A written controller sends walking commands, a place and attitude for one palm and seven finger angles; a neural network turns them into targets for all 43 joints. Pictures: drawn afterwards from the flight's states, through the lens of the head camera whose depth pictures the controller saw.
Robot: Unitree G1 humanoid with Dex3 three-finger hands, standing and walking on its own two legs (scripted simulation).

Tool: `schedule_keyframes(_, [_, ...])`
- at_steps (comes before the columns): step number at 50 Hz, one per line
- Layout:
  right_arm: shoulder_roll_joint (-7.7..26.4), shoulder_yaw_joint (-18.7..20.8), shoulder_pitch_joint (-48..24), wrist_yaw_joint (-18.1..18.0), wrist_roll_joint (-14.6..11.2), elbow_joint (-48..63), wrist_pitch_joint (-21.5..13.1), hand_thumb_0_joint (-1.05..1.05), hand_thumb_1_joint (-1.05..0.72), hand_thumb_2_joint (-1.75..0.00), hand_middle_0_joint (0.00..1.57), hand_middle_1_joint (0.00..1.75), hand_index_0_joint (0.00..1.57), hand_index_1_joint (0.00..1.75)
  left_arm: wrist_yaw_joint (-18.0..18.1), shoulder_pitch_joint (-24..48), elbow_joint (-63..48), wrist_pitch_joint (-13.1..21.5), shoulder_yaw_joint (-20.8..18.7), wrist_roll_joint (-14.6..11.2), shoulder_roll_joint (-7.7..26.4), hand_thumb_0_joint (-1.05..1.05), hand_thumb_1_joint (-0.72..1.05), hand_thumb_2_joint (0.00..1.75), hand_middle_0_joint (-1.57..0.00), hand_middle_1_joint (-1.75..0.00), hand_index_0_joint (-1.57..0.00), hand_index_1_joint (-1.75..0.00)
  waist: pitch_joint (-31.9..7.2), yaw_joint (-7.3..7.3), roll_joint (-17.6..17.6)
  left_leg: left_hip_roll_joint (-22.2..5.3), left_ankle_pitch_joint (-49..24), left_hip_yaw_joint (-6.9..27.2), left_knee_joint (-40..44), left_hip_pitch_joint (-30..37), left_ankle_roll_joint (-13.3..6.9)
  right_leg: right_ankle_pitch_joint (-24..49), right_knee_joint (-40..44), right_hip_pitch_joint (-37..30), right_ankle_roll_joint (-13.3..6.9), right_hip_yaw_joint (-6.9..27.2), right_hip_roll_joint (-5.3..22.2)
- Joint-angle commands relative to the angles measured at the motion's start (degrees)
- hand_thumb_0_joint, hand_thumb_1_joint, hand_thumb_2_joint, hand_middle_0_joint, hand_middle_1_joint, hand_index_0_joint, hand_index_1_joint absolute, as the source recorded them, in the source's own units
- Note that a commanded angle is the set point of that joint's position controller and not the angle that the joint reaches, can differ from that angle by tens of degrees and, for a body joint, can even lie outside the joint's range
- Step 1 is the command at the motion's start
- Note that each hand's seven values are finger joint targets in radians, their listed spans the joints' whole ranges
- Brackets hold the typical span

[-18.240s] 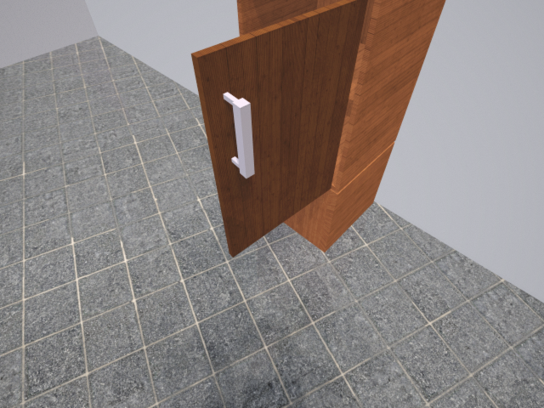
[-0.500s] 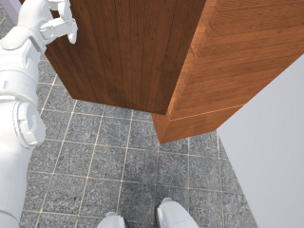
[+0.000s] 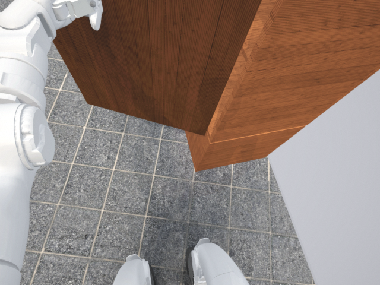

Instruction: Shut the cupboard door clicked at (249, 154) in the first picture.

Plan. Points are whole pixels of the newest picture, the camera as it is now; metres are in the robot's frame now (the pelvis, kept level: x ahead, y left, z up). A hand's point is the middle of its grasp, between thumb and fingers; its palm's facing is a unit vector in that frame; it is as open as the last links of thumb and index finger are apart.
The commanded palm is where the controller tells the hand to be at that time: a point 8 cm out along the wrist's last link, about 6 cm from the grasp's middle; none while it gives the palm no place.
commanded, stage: pull the fist back off the door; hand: left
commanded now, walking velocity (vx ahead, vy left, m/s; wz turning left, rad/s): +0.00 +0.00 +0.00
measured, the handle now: out of the picture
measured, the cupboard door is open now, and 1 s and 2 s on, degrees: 63 56 56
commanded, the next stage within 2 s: draw the hand back to the body in 0.88 s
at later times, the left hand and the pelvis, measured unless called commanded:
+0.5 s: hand out of the picture +0.59 +0.04 +0.16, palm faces -0.04 -1.00 +0.01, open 3.1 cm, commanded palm +0.55 +0.09 +0.15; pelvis +0.01 -0.01 +0.02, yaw -2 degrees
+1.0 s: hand (108, 35) +0.51 +0.05 +0.15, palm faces -0.07 -1.00 -0.03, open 3.1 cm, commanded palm +0.49 +0.10 +0.15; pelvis +0.01 +0.00 +0.03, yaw +0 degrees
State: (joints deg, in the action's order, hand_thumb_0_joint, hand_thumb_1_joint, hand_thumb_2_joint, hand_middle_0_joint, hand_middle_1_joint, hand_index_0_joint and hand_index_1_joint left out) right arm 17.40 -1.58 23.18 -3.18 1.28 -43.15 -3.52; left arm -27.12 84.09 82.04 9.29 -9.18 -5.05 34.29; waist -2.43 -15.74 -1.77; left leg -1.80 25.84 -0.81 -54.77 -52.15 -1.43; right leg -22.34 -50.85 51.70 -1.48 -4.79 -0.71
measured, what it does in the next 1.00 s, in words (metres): stands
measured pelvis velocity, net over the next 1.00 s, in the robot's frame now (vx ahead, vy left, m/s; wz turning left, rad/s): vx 0.01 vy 0.00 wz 0.00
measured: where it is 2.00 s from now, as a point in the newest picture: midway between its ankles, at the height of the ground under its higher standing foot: outside the picture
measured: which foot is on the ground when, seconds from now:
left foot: down 0.00-1.00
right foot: down 0.00-1.00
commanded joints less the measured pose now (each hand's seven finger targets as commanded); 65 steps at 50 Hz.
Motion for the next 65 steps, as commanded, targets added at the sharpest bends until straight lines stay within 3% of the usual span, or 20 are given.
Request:
schedule_keyframes(1, [8.80,2.55,17.37,0.25,0.39,2.15,-1.16,0.00,-0.90,-0.90,0.20,0.30,0.20,0.30,11.35,36.60,-11.77,1.43,-14.38,-4.63,5.57,0.00,0.90,0.90,-1.30,-1.50,-1.30,-1.50,-30.68,-4.93,-11.23,0.01,-24.86,5.09,1.85,22.94,-0.67,18.96,7.22,-5.14,0.18,2.97,-2.55])
schedule_keyframes(4, [8.56,2.94,19.27,3.06,1.99,2.88,-1.40,0.00,-0.90,-0.90,0.20,0.30,0.20,0.30,25.58,33.47,-10.82,0.94,-12.37,-0.36,0.34,0.00,0.90,0.90,-1.30,-1.50,-1.30,-1.50,-31.40,-6.02,-6.94,-0.17,-25.22,6.38,2.26,20.78,-0.40,18.63,5.69,-5.21,1.44,2.64,-2.05])
schedule_keyframes(6, [8.19,3.11,20.80,5.32,3.95,3.41,-0.94,0.00,-0.90,-0.90,0.20,0.30,0.20,0.30,33.50,34.69,-14.29,3.71,-11.87,5.28,-0.11,0.00,0.90,0.90,-1.30,-1.50,-1.30,-1.50,-33.04,-5.78,-8.86,0.14,-26.95,6.34,1.00,20.37,-0.32,19.58,4.56,-4.40,1.52,2.64,-1.75])
schedule_keyframes(9, [8.53,3.71,22.10,7.70,5.14,3.73,-0.10,0.00,-0.90,-0.90,0.20,0.30,0.20,0.30,36.57,33.92,-16.06,8.42,-9.34,13.22,2.20,0.00,0.90,0.90,-1.30,-1.50,-1.30,-1.50,-37.24,-5.26,-11.58,0.51,-30.56,6.26,-0.23,23.19,-0.13,21.21,3.03,-3.71,1.16,2.66,-1.67])
schedule_keyframes(11, [8.85,4.25,22.31,8.09,4.57,4.60,0.89,0.00,-0.90,-0.90,0.20,0.30,0.20,0.30,34.63,32.08,-15.95,8.95,-8.22,14.07,2.78,0.00,0.90,0.90,-1.30,-1.50,-1.30,-1.50,-39.38,-4.42,-10.52,1.07,-29.58,5.41,1.17,23.89,-0.22,23.01,4.14,-8.29,0.93,2.98,-1.74])
schedule_keyframes(17, [9.05,3.96,21.84,5.99,2.13,6.34,2.83,0.00,-0.90,-0.90,0.20,0.30,0.20,0.30,27.74,29.01,-13.60,3.67,-12.16,7.30,5.53,0.00,0.90,0.90,-1.30,-1.50,-1.30,-1.50,-38.49,-2.45,-4.90,2.08,-22.93,3.05,6.40,19.74,-0.89,26.02,8.66,-21.22,1.08,4.24,-2.08])
schedule_keyframes(20, [8.31,3.96,21.63,5.67,2.18,6.48,1.88,0.00,-0.90,-0.90,0.20,0.30,0.20,0.30,27.97,26.92,-19.19,7.26,-14.33,4.36,4.90,0.00,0.90,0.90,-1.30,-1.50,-1.30,-1.50,-38.62,-1.10,-4.22,1.74,-24.22,2.84,7.89,22.41,-0.76,27.27,9.79,-22.91,1.20,4.35,-2.32])
schedule_keyframes(24, [7.69,4.36,21.22,6.40,2.42,5.81,1.18,0.00,-0.90,-0.90,0.20,0.30,0.20,0.30,29.59,16.68,-19.38,12.84,-13.21,5.77,2.38,0.00,0.90,0.90,-1.30,-1.50,-1.30,-1.50,-33.17,0.80,-2.74,1.86,-24.87,1.86,8.95,22.03,-0.68,28.08,10.15,-22.86,1.10,4.07,-2.37])
schedule_keyframes(28, [7.89,5.01,20.44,6.97,1.62,6.23,2.27,0.00,-0.90,-0.90,0.20,0.30,0.20,0.30,29.14,4.63,-14.07,10.38,-9.33,7.01,-3.01,0.00,0.90,0.90,-1.30,-1.50,-1.30,-1.50,-27.04,2.38,-0.72,2.30,-23.58,0.30,11.22,21.06,-0.55,27.84,11.51,-24.05,0.89,3.46,-2.03])
schedule_keyframes(31, [8.07,5.28,18.25,6.77,0.93,7.29,2.92,0.00,-0.90,-0.90,0.20,0.30,0.20,0.30,28.34,4.22,-16.36,8.64,-8.57,4.68,-5.52,0.00,0.90,0.90,-1.30,-1.50,-1.30,-1.50,-25.19,2.69,0.74,2.53,-22.08,-0.40,12.32,21.98,-0.59,27.28,12.95,-24.34,0.98,3.66,-2.01])
schedule_keyframes(35, [7.08,5.50,15.58,5.99,0.69,7.98,2.38,0.00,-0.90,-0.90,0.20,0.30,0.20,0.30,28.51,8.69,-28.23,13.35,-8.82,1.29,-6.88,0.00,0.90,0.90,-1.30,-1.50,-1.30,-1.50,-29.78,3.81,-1.06,2.62,-25.48,-0.25,12.51,27.41,-0.44,31.07,12.47,-27.41,0.92,4.10,-2.14])
schedule_keyframes(39, [6.40,6.10,13.36,5.72,0.57,6.86,1.27,0.00,-0.90,-0.90,0.20,0.30,0.20,0.30,28.84,9.12,-37.97,19.08,-4.97,1.96,-9.66,0.00,0.90,0.90,-1.30,-1.50,-1.30,-1.50,-35.78,4.43,-6.20,1.79,-32.95,1.46,10.72,36.95,0.24,32.96,10.19,-24.61,0.70,3.55,-2.11])
schedule_keyframes(45, [6.42,6.23,10.99,5.35,-0.75,5.16,2.66,0.00,-0.90,-0.90,0.20,0.30,0.20,0.30,28.51,2.92,-24.04,11.64,0.38,2.57,-16.54,0.00,0.90,0.90,-1.30,-1.50,-1.30,-1.50,-24.27,3.25,0.74,1.61,-27.68,1.51,12.65,32.42,0.45,27.61,12.03,-20.63,0.92,2.36,-1.98])
schedule_keyframes(47, [6.75,5.84,10.50,4.96,-0.91,5.43,2.79,0.00,-0.90,-0.90,0.20,0.30,0.20,0.30,29.00,3.69,-20.91,9.29,-1.80,0.98,-15.43,0.00,0.90,0.90,-1.30,-1.50,-1.30,-1.50,-21.23,3.15,5.18,2.16,-23.40,1.22,13.90,28.49,0.12,26.57,13.00,-22.55,1.03,2.63,-1.83])
schedule_keyframes(50, [6.45,5.13,8.79,4.59,-0.81,6.46,2.32,0.00,-0.90,-0.90,0.20,0.30,0.20,0.30,29.64,5.05,-22.46,10.28,-3.82,-0.34,-14.56,0.00,0.90,0.90,-1.30,-1.50,-1.30,-1.50,-23.25,4.16,3.93,2.50,-23.83,0.97,14.05,28.77,0.15,27.23,12.52,-24.26,0.85,3.14,-1.47])
schedule_keyframes(53, [6.14,4.86,7.83,4.86,-0.36,8.85,1.72,0.00,-0.90,-0.90,0.20,0.30,0.20,0.30,29.55,-2.58,-29.13,15.14,-8.57,0.62,-9.08,0.00,0.90,0.90,-1.30,-1.50,-1.30,-1.50,-30.04,8.90,0.32,2.72,-28.61,0.69,13.71,31.35,0.28,30.28,10.43,-28.74,0.15,3.51,-1.27])
schedule_keyframes(56, [5.42,4.90,5.95,5.06,-0.80,11.19,2.12,0.00,-0.90,-0.90,0.20,0.30,0.20,0.30,28.12,-13.73,-33.49,16.87,-8.87,2.40,-7.53,0.00,0.90,0.90,-1.30,-1.50,-1.30,-1.50,-31.41,11.69,1.75,2.52,-30.04,-0.53,14.24,30.30,0.04,33.34,10.13,-32.97,0.17,4.05,-1.15])
schedule_keyframes(59, [5.34,5.09,3.83,4.74,-2.22,13.39,2.86,0.00,-0.90,-0.90,0.20,0.30,0.20,0.30,25.62,-21.33,-38.36,13.71,-6.58,1.57,-9.30,0.00,0.90,0.90,-1.30,-1.50,-1.30,-1.50,-27.51,12.29,5.56,2.34,-27.48,-1.75,16.61,28.78,-0.50,34.57,12.34,-36.70,0.50,3.98,-1.20])
schedule_keyframes(62, [5.35,5.19,0.74,3.49,-3.63,14.87,3.06,0.00,-0.90,-0.90,0.20,0.30,0.20,0.30,23.21,-22.16,-47.87,9.46,-5.76,-2.79,-10.52,0.00,0.90,0.90,-1.30,-1.50,-1.30,-1.50,-25.35,12.06,6.76,2.24,-24.15,-2.26,18.89,31.17,-0.77,32.94,15.52,-39.17,0.75,3.91,-1.26])
schedule_keyframes(65, [4.74,4.56,-2.78,1.87,-4.34,15.16,1.87,0.00,-0.90,-0.90,0.20,0.30,0.20,0.30,21.48,-22.37,-58.11,8.17,-4.21,-5.90,-11.42,0.00,0.90,0.90,-1.30,-1.50,-1.30,-1.50,-22.86,12.07,3.41,2.13,-22.17,-1.87,20.47,35.27,-1.07,29.28,17.76,-38.67,0.68,3.90,-1.33])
